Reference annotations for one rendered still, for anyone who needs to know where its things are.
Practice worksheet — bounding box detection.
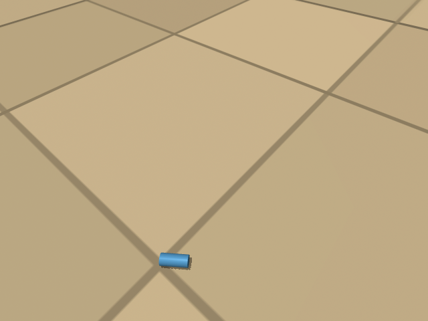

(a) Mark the can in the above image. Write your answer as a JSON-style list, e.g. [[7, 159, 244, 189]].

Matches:
[[159, 253, 190, 268]]

